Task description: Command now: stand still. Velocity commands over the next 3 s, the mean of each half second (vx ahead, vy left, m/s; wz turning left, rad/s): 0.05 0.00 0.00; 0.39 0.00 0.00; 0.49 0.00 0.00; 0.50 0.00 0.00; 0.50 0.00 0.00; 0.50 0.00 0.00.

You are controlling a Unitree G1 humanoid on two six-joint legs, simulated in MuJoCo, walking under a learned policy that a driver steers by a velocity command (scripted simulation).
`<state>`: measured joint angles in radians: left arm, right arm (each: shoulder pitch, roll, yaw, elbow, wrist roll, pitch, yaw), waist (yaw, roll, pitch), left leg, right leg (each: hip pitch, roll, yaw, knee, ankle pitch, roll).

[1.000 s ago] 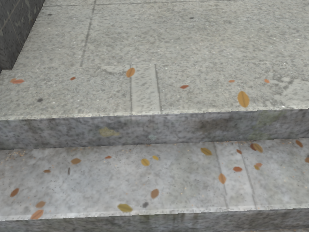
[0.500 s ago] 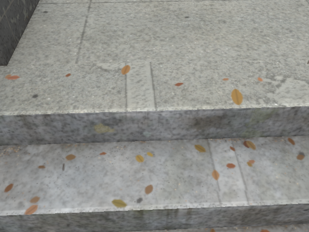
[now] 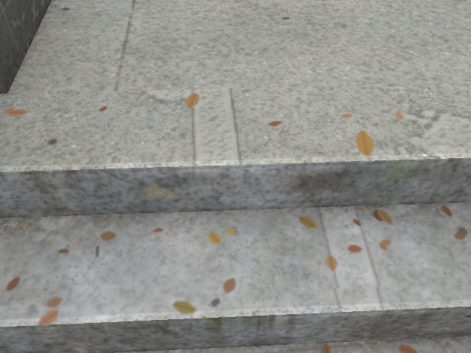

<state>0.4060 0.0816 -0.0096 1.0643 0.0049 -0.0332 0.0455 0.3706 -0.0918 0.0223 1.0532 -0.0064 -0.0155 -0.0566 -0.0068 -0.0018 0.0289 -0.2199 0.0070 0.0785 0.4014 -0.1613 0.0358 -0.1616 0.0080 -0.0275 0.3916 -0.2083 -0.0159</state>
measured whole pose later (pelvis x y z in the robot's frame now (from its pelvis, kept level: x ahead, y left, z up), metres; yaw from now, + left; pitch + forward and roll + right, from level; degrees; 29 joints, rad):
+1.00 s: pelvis +0.13 -0.07 +0.00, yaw +1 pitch +4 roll +2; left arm 0.60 0.06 -0.02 1.20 0.02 -0.10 -0.02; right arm -0.02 -0.04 0.05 0.71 0.00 -0.05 -0.01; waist 0.02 0.01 -0.06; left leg -1.24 0.01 0.09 2.01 -0.32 0.19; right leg -0.07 0.00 -0.12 0.29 -0.30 -0.05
